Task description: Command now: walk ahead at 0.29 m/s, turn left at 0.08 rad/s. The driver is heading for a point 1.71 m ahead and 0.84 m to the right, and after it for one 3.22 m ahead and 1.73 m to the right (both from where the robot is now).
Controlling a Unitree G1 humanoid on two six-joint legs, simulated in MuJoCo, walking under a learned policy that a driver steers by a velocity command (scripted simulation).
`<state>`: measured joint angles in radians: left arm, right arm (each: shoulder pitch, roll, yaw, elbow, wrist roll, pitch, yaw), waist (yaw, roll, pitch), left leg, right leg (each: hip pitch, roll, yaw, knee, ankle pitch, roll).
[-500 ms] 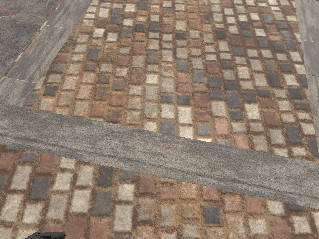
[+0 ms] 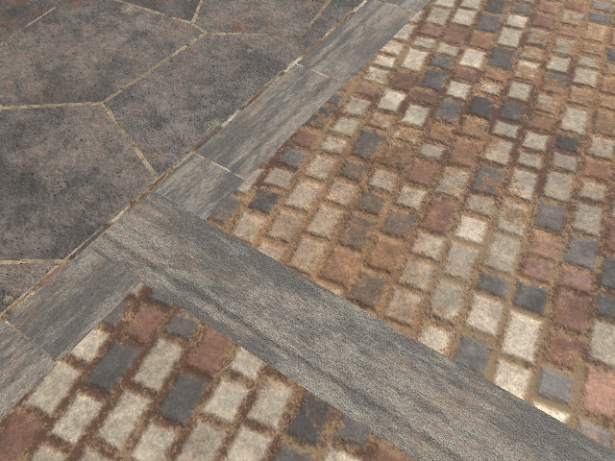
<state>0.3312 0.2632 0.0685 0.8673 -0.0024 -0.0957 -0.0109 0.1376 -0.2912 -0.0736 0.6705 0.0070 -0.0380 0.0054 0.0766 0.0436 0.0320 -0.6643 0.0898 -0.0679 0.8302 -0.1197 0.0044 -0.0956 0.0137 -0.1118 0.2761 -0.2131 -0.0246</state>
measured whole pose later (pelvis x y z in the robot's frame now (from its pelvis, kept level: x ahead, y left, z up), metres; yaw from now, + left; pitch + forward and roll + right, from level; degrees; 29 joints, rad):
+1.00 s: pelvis +0.12 +0.00 -0.01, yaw -31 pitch +3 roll +2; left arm 0.18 0.31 0.08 0.62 -0.02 0.04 0.03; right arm 0.08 -0.29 -0.08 0.78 0.01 -0.02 -0.01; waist 0.02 -0.02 0.02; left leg -0.34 -0.05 -0.09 0.59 -0.31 -0.06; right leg -0.34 0.10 0.20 0.52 -0.22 -0.04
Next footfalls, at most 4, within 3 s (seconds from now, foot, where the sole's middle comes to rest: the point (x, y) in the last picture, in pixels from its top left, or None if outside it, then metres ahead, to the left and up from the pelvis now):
0.12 left None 0.23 0.14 -0.78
0.54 right None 0.13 -0.11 -0.78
1.04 left None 0.23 0.09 -0.78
1.46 right None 0.15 -0.21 -0.78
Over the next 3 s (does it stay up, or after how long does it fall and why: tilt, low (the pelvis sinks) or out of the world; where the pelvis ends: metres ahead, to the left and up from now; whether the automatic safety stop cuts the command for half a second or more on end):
stays up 0.79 -0.61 -0.02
